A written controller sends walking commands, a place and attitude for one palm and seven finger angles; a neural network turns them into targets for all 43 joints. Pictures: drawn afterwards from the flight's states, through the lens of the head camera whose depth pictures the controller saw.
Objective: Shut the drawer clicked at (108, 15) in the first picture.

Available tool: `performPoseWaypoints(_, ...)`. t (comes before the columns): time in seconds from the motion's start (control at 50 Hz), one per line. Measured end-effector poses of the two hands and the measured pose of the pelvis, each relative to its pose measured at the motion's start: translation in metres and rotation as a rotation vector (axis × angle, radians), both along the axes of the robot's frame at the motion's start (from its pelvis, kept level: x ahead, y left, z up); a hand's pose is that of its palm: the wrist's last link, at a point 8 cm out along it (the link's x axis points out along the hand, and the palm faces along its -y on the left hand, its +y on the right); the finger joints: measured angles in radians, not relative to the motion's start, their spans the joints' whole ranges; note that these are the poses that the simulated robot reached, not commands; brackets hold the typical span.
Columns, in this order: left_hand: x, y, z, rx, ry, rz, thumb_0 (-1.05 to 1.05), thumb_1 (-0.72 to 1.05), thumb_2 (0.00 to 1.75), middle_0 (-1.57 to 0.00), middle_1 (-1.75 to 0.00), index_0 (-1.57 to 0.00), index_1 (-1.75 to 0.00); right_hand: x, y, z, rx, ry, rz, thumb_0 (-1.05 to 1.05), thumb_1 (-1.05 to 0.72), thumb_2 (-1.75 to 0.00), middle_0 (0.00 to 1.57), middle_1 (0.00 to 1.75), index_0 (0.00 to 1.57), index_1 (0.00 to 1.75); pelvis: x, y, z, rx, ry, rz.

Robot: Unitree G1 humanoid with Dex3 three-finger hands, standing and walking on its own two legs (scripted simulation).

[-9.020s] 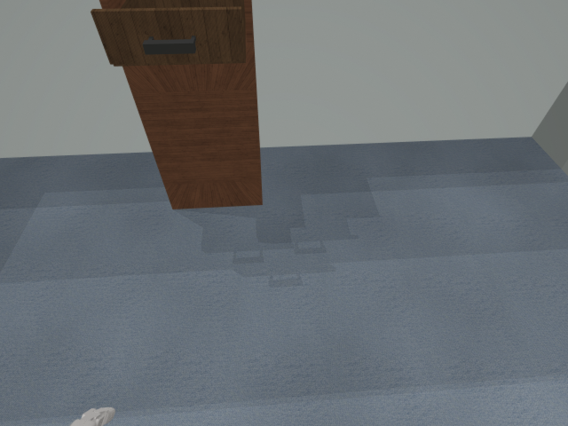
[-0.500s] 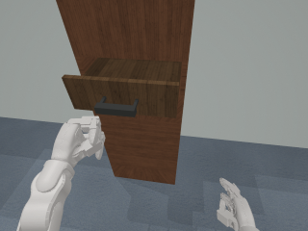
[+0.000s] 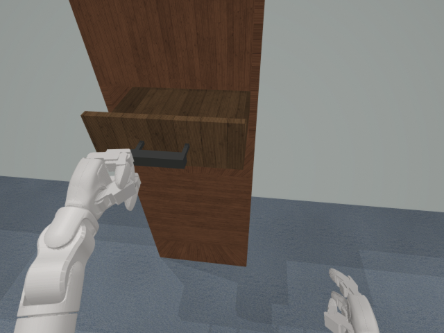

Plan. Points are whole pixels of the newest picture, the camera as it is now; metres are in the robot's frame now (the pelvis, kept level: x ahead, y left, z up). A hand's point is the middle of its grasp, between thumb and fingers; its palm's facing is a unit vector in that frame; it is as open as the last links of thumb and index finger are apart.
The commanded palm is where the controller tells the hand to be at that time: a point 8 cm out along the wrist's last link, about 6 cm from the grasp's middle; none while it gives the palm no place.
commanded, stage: raise the hand and make a fist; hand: left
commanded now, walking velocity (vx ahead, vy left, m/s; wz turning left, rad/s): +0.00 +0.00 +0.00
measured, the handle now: (160, 152) +0.48 +0.20 +0.08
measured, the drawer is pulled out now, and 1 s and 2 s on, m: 0.15 0.15 0.14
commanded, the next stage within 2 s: bring the fist close to the handle in 0.02 s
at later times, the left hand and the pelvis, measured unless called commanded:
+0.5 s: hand (146, 187) +0.31 +0.17 +0.14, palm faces -0.02 -1.00 -0.03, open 3.2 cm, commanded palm +0.29 +0.22 +0.14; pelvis +0.00 +0.01 +0.00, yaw +0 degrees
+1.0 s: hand (163, 185) +0.36 +0.16 +0.09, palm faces -0.04 -1.00 -0.02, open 3.2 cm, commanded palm +0.34 +0.22 +0.09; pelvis +0.01 +0.01 -0.01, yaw -1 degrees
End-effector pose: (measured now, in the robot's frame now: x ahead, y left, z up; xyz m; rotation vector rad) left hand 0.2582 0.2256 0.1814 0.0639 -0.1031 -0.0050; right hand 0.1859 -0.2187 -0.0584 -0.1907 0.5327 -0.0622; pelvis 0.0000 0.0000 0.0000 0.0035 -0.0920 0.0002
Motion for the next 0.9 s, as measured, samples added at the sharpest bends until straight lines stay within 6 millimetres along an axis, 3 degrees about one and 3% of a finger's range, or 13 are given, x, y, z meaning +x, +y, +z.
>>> performPoseWaypoints(0.2, 0.007, 0.001, -0.003, -0.005, 0.016, -0.011, 0.01, 0.9, 0.9, -1.4, -1.6, -1.4, -1.6, -0.005, 0.004, -0.004, 0.015, 0.003, -0.01, 0.01, -0.9, -0.9, 0.2, 0.3, 0.21, 0.3, -0.001, 0.003, 0.0, 0.001, 0.006, -0.004)
performPoseWaypoints(0.36, 0.012, -0.005, -0.023, -0.024, 0.051, -0.015, 0.01, 0.9, 0.9, -1.4, -1.6, -1.4, -1.6, -0.006, 0.011, -0.004, 0.017, 0.008, -0.003, 0.01, -0.9, -0.9, 0.2, 0.3, 0.21, 0.3, -0.002, 0.006, 0.0, 0.001, 0.014, -0.004)
performPoseWaypoints(0.6, 0.048, -0.001, -0.045, -0.033, 0.077, -0.015, 0.01, 0.9, 0.9, -1.4, -1.6, -1.4, -1.6, -0.022, 0.008, -0.014, -0.003, 0.081, -0.041, 0.01, -0.9, -0.9, 0.2, 0.3, 0.21, 0.3, 0.0, 0.011, -0.001, 0.0, 0.043, -0.011)
performPoseWaypoints(0.9, 0.074, -0.008, -0.076, -0.035, 0.095, -0.028, 0.01, 0.9, 0.9, -1.4, -1.6, -1.4, -1.6, -0.049, -0.004, -0.032, -0.023, 0.196, -0.099, 0.01, -0.9, -0.9, 0.2, 0.3, 0.21, 0.3, 0.005, 0.015, -0.005, -0.001, 0.095, -0.017)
